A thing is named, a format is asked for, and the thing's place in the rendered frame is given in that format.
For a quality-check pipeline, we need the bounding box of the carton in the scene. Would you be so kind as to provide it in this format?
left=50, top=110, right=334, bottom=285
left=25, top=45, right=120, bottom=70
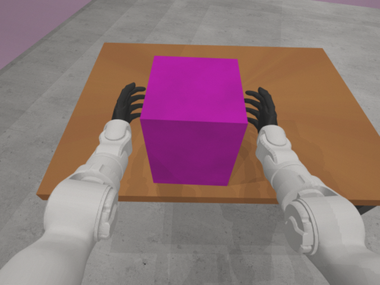
left=140, top=56, right=248, bottom=186

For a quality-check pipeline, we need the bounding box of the robot left hand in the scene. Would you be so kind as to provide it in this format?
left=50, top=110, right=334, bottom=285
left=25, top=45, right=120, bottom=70
left=112, top=83, right=146, bottom=124

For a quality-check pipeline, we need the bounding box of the table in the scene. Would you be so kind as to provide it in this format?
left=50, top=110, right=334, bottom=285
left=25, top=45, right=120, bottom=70
left=36, top=43, right=380, bottom=215

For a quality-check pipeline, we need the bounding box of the right robot upper arm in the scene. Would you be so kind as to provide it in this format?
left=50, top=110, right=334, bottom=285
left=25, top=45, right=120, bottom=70
left=284, top=196, right=380, bottom=285

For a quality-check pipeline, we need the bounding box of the robot right hand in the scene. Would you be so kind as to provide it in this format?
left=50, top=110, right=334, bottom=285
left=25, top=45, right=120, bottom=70
left=244, top=87, right=278, bottom=133

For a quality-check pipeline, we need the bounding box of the left robot upper arm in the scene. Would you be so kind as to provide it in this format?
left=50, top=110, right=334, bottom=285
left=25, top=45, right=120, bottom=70
left=0, top=179, right=118, bottom=285

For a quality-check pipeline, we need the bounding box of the left robot forearm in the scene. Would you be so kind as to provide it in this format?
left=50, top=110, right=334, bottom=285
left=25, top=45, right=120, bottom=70
left=43, top=119, right=132, bottom=229

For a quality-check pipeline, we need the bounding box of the right robot forearm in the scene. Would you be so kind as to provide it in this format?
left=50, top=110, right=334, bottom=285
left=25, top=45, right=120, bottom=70
left=255, top=125, right=365, bottom=232

